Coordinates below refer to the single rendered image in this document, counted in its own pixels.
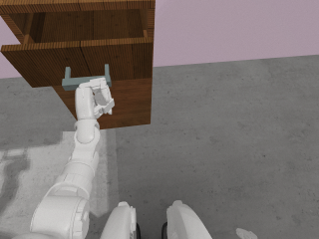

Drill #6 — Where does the handle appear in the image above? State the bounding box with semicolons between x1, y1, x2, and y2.
62;64;112;91

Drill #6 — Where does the robot left thigh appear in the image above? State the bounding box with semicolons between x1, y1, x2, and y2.
100;205;137;239

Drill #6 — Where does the robot left hand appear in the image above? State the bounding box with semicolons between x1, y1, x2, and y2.
75;77;115;120

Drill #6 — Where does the cabinet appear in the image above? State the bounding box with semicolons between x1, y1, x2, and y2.
0;0;156;129

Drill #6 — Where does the left robot upper arm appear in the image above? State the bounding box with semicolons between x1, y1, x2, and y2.
12;195;90;239

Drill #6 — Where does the robot right hand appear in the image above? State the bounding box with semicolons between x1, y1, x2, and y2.
236;228;258;239

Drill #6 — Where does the drawer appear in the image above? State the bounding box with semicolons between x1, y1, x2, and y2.
0;8;153;88

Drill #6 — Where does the left robot forearm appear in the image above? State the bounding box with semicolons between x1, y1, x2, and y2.
30;119;103;233

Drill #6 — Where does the right robot shin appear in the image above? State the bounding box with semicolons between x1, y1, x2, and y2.
166;200;182;239

